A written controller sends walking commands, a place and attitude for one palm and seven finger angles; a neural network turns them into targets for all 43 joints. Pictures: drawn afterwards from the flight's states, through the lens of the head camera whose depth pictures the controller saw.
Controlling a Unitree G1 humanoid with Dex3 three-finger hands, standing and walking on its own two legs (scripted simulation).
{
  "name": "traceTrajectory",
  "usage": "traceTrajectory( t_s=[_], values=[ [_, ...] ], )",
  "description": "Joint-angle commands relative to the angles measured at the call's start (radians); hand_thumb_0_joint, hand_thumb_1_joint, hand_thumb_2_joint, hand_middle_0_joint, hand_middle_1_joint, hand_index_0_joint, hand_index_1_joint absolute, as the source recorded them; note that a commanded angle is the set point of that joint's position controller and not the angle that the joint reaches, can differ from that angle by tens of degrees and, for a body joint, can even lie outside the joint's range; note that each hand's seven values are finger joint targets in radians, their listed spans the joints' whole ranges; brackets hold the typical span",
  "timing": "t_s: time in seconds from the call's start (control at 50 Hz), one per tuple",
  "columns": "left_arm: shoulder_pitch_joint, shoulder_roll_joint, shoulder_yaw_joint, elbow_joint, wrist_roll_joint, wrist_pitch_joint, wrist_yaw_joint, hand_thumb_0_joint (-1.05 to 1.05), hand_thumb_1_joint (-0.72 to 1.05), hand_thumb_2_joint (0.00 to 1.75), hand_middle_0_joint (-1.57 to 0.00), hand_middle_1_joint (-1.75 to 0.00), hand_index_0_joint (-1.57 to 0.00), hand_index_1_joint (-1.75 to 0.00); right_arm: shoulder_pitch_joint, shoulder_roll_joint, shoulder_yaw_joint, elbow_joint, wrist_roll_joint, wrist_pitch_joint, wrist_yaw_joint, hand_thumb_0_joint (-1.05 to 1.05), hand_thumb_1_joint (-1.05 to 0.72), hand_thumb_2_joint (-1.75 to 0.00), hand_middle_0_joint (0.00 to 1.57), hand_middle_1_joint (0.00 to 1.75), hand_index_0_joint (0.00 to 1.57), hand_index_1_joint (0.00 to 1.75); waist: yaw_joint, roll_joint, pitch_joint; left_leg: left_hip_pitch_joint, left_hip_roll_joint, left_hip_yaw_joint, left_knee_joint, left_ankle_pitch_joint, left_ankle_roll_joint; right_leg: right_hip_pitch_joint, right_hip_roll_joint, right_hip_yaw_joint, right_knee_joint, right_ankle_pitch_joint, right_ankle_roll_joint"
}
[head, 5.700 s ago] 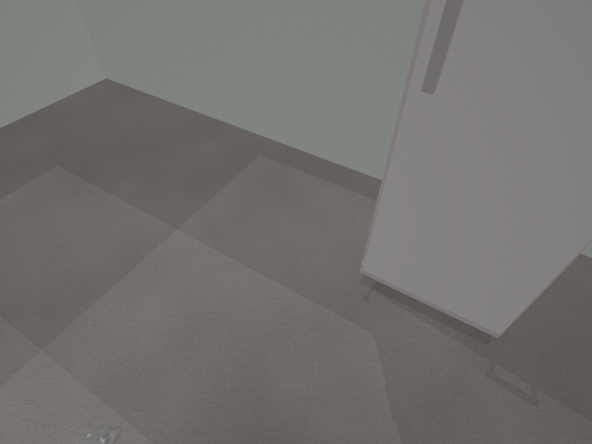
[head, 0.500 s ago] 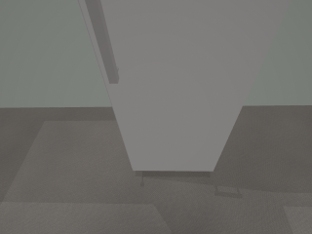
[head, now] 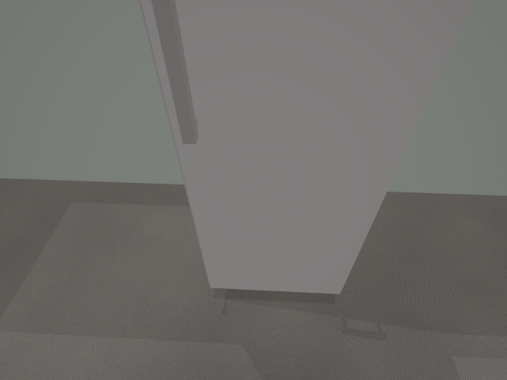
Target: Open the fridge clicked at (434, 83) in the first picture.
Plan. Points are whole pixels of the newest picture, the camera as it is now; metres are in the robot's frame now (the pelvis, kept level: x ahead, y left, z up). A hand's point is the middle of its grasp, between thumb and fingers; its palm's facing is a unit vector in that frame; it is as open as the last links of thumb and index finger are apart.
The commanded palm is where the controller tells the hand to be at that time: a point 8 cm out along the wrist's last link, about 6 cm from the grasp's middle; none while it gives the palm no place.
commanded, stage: look again from close up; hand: left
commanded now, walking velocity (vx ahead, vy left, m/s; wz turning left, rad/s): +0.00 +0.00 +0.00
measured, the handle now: (181, 71) +0.55 +0.16 +0.23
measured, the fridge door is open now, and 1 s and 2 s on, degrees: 0 0 0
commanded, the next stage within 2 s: shuffle to correct the standing spot in 0.88 s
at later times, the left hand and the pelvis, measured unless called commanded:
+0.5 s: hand out of the picture -0.01 +0.19 -0.17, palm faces +0.04 -0.98 -0.20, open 7.4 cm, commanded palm none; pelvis -0.01 +0.01 +0.00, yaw +0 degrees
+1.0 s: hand out of the picture +0.00 +0.21 -0.17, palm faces +0.03 -0.98 -0.21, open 7.4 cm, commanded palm none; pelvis -0.01 +0.02 +0.00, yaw +0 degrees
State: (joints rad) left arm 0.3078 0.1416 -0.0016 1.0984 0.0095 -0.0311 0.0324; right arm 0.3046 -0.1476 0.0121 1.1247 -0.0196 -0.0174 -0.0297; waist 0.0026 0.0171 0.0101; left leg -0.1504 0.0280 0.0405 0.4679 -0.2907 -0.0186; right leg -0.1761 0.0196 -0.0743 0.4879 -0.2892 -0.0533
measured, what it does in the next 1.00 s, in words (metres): stands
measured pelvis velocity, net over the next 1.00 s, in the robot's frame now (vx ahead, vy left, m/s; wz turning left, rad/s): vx -0.01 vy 0.02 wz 0.00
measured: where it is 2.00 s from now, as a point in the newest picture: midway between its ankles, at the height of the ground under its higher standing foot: outside the picture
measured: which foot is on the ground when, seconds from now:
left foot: down 0.00-1.00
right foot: down 0.00-1.00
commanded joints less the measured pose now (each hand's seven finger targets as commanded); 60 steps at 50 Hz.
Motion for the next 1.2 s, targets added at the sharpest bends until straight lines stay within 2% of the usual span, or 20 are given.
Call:
traceTrajectory(
  t_s=[0.0, 0.1, 0.18, 0.36, 0.42, 0.58, 0.7, 0.76, 0.86, 0.94, 0.96, 0.98, 1.04, 1.08, 1.14, 1.18],
  values=[
    [0.048, 0.134, 0.023, -0.036, 0.002, -0.013, 0.007, 0.0, 0.9, 0.9, -0.2, -0.3, -0.2, -0.3, 0.049, -0.083, -0.013, -0.025, 0.005, -0.015, -0.007, 0.0, -0.9, -0.9, 0.2, 0.3, 0.2, 0.3, -0.004, -0.02, 0.046, -0.057, 0.065, -0.044, -0.066, 0.139, 0.035, 0.005, -0.147, 0.145, -0.113, 0.25, -0.011],
    [0.046, 0.131, 0.019, -0.029, 0.003, -0.009, 0.005, 0.0, 0.9, 0.9, -0.2, -0.3, -0.2, -0.3, 0.047, -0.082, -0.014, -0.02, 0.006, -0.013, -0.006, 0.0, -0.9, -0.9, 0.2, 0.3, 0.2, 0.3, -0.004, -0.033, 0.085, -0.073, 0.064, -0.05, -0.079, 0.114, 0.037, -0.022, -0.143, 0.146, -0.136, 0.168, -0.008],
    [0.045, 0.13, 0.019, -0.026, 0.003, -0.007, 0.004, 0.0, 0.9, 0.9, -0.2, -0.3, -0.2, -0.3, 0.045, -0.084, -0.013, -0.015, 0.006, -0.016, -0.007, 0.0, -0.9, -0.9, 0.2, 0.3, 0.2, 0.3, -0.002, 0.0, 0.066, -0.063, 0.073, -0.059, -0.092, 0.128, 0.041, -0.012, -0.134, 0.137, -0.128, 0.158, -0.007],
    [0.037, 0.132, 0.02, -0.026, 0.004, -0.003, 0.002, 0.0, 0.9, 0.9, -0.2, -0.3, -0.2, -0.3, 0.029, -0.102, -0.017, -0.019, 0.005, -0.018, -0.006, 0.0, -0.9, -0.9, 0.2, 0.3, 0.2, 0.3, 0.003, -0.007, 0.081, -0.079, 0.078, -0.071, -0.113, 0.109, 0.047, -0.026, -0.132, 0.135, -0.129, 0.108, -0.003],
    [0.029, 0.137, 0.02, -0.026, 0.004, -0.002, 0.001, 0.0, 0.9, 0.9, -0.2, -0.3, -0.2, -0.3, 0.027, -0.109, -0.017, -0.021, 0.005, -0.018, -0.005, 0.0, -0.9, -0.9, 0.2, 0.3, 0.2, 0.3, 0.002, -0.028, 0.086, -0.084, 0.077, -0.076, -0.118, 0.107, 0.049, -0.028, -0.132, 0.136, -0.129, 0.098, -0.002],
    [0.022, 0.146, 0.022, -0.034, 0.005, -0.002, 0.0, 0.0, 0.9, 0.9, -0.2, -0.3, -0.2, -0.3, 0.019, -0.118, -0.019, -0.023, 0.005, -0.022, -0.004, 0.0, -0.9, -0.9, 0.2, 0.3, 0.2, 0.3, 0.006, -0.01, 0.056, -0.072, 0.081, -0.082, -0.123, 0.133, 0.054, -0.01, -0.134, 0.127, -0.119, 0.126, 0.002],
    [0.01, 0.155, 0.022, -0.032, 0.006, -0.001, -0.001, 0.0, 0.9, 0.9, -0.2, -0.3, -0.2, -0.3, 0.006, -0.13, -0.02, -0.023, 0.005, -0.022, -0.003, 0.0, -0.9, -0.9, 0.2, 0.3, 0.2, 0.3, 0.004, -0.019, 0.064, -0.073, 0.08, -0.086, -0.126, 0.139, 0.054, -0.016, -0.136, 0.13, -0.117, 0.135, 0.003],
    [0.007, 0.161, 0.022, -0.032, 0.005, -0.003, -0.002, 0.0, 0.9, 0.9, -0.2, -0.3, -0.2, -0.3, 0.003, -0.136, -0.021, -0.024, 0.006, -0.024, -0.003, 0.0, -0.9, -0.9, 0.2, 0.3, 0.2, 0.3, 0.005, -0.029, 0.041, -0.062, 0.083, -0.084, -0.125, 0.158, 0.054, -0.002, -0.14, 0.127, -0.115, 0.154, 0.004],
    [-0.002, 0.167, 0.023, -0.032, 0.005, -0.001, -0.003, 0.0, 0.9, 0.9, -0.2, -0.3, -0.2, -0.3, -0.008, -0.145, -0.021, -0.024, 0.005, -0.025, -0.004, 0.0, -0.9, -0.9, 0.2, 0.3, 0.2, 0.3, 0.005, -0.005, 0.037, -0.056, 0.084, -0.09, -0.13, 0.172, 0.055, 0.0, -0.137, 0.128, -0.111, 0.161, 0.005],
    [-0.006, 0.166, 0.022, -0.029, 0.005, 0.0, -0.003, 0.0, 0.9, 0.9, -0.2, -0.3, -0.2, -0.3, -0.014, -0.146, -0.02, -0.024, 0.005, -0.025, -0.004, 0.0, -0.9, -0.9, 0.2, 0.3, 0.2, 0.3, 0.005, -0.015, 0.044, -0.056, 0.085, -0.092, -0.133, 0.171, 0.056, -0.002, -0.138, 0.125, -0.114, 0.16, 0.006],
    [-0.009, 0.168, 0.021, -0.027, 0.005, 0.0, -0.003, 0.0, 0.9, 0.9, -0.2, -0.3, -0.2, -0.3, -0.017, -0.147, -0.021, -0.023, 0.005, -0.025, -0.003, 0.0, -0.9, -0.9, 0.2, 0.3, 0.2, 0.3, 0.006, -0.009, 0.049, -0.058, 0.084, -0.093, -0.138, 0.166, 0.056, -0.004, -0.139, 0.124, -0.116, 0.152, 0.008],
    [0.017, 0.126, 0.015, -0.019, 0.007, 0.006, -0.002, 0.0, 0.9, 0.9, -0.2, -0.3, -0.2, -0.3, 0.007, -0.104, -0.012, -0.014, 0.003, -0.019, -0.002, 0.0, -0.9, -0.9, 0.2, 0.3, 0.2, 0.3, 0.005, -0.018, 0.036, -0.052, 0.084, -0.084, -0.129, 0.113, 0.055, 0.0, -0.133, 0.118, -0.11, 0.09, 0.01],
    [0.039, 0.122, 0.019, -0.016, 0.013, 0.018, -0.009, 0.0, 0.9, 0.9, -0.2, -0.3, -0.2, -0.3, 0.027, -0.103, -0.015, -0.009, -0.004, -0.008, 0.005, 0.0, -0.9, -0.9, 0.2, 0.3, 0.2, 0.3, 0.006, -0.03, 0.081, -0.105, 0.074, -0.085, -0.127, -0.12, 0.065, -0.047, -0.122, 0.126, -0.106, -0.158, 0.001],
    [0.052, 0.125, 0.023, -0.021, 0.016, 0.019, -0.015, 0.0, 0.9, 0.9, -0.2, -0.3, -0.2, -0.3, 0.031, -0.104, -0.02, -0.02, -0.006, -0.005, 0.007, 0.0, -0.9, -0.9, 0.2, 0.3, 0.2, 0.3, 0.009, -0.038, 0.123, -0.141, 0.072, -0.094, -0.122, -0.202, 0.074, -0.075, -0.116, 0.135, -0.107, -0.226, -0.009],
    [0.074, 0.122, 0.03, -0.024, 0.015, 0.015, -0.019, 0.0, 0.9, 0.9, -0.2, -0.3, -0.2, -0.3, 0.042, -0.097, -0.021, -0.027, -0.006, -0.01, 0.008, 0.0, -0.9, -0.9, 0.2, 0.3, 0.2, 0.3, 0.01, -0.032, 0.157, -0.179, 0.066, -0.092, -0.086, -0.197, 0.08, -0.087, -0.119, 0.153, -0.094, -0.234, -0.024],
    [0.105, 0.125, 0.036, -0.018, 0.016, 0.007, -0.02, 0.0, 0.9, 0.9, -0.2, -0.3, -0.2, -0.3, 0.049, -0.083, -0.022, -0.035, -0.003, -0.017, 0.007, 0.0, -0.9, -0.9, 0.2, 0.3, 0.2, 0.3, 0.016, -0.064, 0.153, -0.197, 0.053, -0.063, -0.022, -0.114, 0.08, -0.05, -0.132, 0.164, -0.095, -0.183, -0.038]
  ],
)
